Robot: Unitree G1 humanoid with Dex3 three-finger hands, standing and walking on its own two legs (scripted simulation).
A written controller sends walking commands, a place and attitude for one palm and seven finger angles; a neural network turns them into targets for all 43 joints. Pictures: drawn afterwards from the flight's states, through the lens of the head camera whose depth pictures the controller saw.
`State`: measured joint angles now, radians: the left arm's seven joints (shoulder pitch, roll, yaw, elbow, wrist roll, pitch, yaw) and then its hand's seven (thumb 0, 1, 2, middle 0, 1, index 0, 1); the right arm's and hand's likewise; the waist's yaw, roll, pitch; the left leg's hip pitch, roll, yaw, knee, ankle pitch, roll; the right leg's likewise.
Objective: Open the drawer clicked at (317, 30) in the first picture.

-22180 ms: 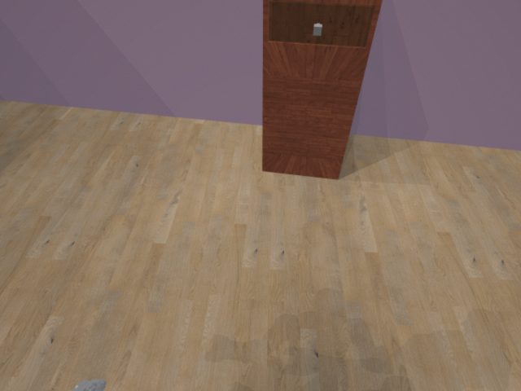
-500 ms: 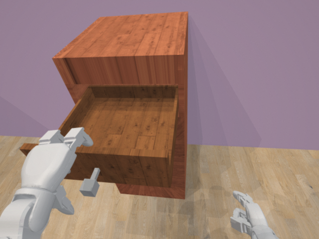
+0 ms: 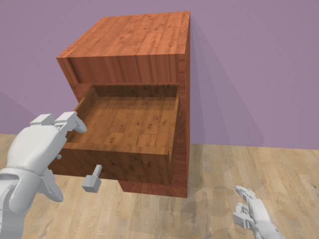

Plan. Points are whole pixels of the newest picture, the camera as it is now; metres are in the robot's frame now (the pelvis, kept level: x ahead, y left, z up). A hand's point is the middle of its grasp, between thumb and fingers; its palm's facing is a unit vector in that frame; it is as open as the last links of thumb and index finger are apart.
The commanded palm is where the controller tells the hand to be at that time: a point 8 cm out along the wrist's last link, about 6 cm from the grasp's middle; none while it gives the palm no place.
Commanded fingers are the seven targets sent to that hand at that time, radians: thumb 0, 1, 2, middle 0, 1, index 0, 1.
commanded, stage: draw the hand back to the body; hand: left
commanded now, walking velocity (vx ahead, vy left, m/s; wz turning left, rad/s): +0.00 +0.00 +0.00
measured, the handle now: (94, 177) +0.24 +0.23 +0.04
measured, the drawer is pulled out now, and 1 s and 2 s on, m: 0.30 0.30 0.30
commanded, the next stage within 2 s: step back with the hand held close in 1.62 s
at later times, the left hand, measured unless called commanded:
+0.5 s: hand (53, 162) +0.20 +0.25 +0.17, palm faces +0.11 -0.08 -0.99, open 13.8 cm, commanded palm +0.17 +0.26 +0.23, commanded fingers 0.00 -0.50 0.30 -0.30 -1.20 -0.30 -1.20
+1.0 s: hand (61, 140) +0.22 +0.22 +0.22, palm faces +0.37 -0.85 -0.36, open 12.3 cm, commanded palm +0.17 +0.27 +0.23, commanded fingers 0.00 0.20 0.60 -0.25 -0.75 -0.25 -0.75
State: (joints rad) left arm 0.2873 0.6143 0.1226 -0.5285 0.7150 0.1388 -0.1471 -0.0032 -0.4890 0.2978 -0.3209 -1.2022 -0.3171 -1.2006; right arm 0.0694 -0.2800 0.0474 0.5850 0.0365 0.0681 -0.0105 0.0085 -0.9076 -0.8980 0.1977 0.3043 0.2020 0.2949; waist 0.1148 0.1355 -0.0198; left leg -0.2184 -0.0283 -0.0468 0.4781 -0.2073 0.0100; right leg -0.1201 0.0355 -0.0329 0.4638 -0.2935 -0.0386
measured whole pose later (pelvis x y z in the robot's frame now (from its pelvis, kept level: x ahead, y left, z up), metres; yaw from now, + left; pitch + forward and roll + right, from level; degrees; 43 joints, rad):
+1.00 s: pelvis +0.03 +0.01 +0.00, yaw -1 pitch -3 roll +0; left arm 0.46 0.36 0.33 -0.61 -0.09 -0.16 0.10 -0.01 -0.13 0.46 -0.29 -0.96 -0.28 -0.96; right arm 0.20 -0.21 0.03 0.63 0.02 -0.13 -0.05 0.01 -0.90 -0.90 0.20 0.30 0.20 0.30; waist 0.05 0.05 0.00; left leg -0.17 -0.02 -0.03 0.48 -0.26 0.02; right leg -0.07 0.04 -0.01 0.43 -0.32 -0.04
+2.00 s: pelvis +0.01 +0.00 +0.00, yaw +1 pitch +1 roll -1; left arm 0.58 0.43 0.44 -0.65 -0.07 -0.20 0.08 0.01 0.89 0.90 -0.21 -0.30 -0.21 -0.30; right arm 0.17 -0.24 -0.02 0.56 0.03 -0.01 -0.05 0.01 -0.91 -0.90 0.20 0.30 0.20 0.30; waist -0.01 0.04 0.02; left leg -0.31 0.00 -0.02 0.52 -0.23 0.01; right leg -0.19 0.05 -0.05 0.46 -0.29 -0.05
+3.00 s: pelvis -0.17 +0.02 -0.01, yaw -1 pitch +2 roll -1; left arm 0.57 0.48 0.52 -0.76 -0.06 -0.27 0.12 0.01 0.89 0.90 -0.22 -0.30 -0.22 -0.30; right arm 0.18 -0.19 0.01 0.60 0.02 -0.07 -0.05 0.01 -0.90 -0.90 0.20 0.30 0.21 0.30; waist -0.02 -0.03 0.02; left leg -0.39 0.00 0.02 0.57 -0.19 0.00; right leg -0.28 0.00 -0.05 0.59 -0.34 0.00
